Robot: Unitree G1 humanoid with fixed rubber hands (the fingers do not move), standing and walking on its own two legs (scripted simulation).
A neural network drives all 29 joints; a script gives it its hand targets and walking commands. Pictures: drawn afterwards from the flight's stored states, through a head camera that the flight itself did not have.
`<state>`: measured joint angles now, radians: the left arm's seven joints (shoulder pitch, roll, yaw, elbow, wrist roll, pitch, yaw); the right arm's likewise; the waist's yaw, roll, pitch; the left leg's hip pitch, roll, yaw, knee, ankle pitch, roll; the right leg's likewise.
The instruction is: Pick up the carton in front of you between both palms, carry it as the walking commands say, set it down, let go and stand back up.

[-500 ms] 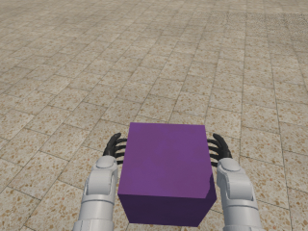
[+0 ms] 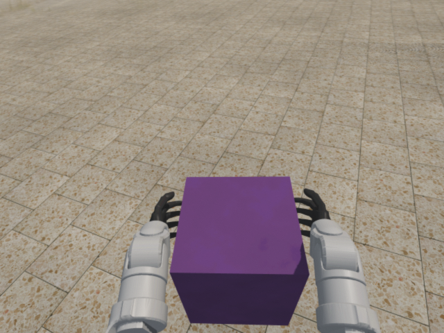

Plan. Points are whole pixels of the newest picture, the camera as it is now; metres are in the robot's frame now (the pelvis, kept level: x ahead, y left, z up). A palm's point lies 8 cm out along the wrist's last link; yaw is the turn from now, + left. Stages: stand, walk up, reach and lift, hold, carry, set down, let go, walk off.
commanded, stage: hold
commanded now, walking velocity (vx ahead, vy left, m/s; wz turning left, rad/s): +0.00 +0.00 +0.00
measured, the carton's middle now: (238, 252) +0.29 +0.00 -0.04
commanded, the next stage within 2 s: set down in 0.12 s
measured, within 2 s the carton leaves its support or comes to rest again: neither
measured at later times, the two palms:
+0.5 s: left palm (170, 221) +0.35 +0.15 -0.01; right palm (309, 223) +0.34 -0.15 -0.01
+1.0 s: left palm (189, 247) +0.39 +0.14 -0.20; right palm (298, 254) +0.37 -0.16 -0.20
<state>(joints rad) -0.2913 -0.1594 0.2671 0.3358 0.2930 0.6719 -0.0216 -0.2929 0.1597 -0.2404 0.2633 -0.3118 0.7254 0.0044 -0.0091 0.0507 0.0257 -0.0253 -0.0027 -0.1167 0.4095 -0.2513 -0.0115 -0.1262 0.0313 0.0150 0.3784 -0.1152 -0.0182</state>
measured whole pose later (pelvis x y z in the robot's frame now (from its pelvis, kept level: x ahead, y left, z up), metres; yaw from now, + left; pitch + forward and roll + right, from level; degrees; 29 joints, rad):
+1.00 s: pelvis -0.03 +0.03 -0.13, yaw +1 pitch +37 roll +1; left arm -0.71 -0.11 0.39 0.58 0.20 0.21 0.05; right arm -0.69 0.13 -0.49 0.49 -0.27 0.23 0.00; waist -0.05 0.05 -0.15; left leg -1.38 -0.11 -0.08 1.19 -0.46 -0.02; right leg -1.47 0.04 0.11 1.12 -0.29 0.05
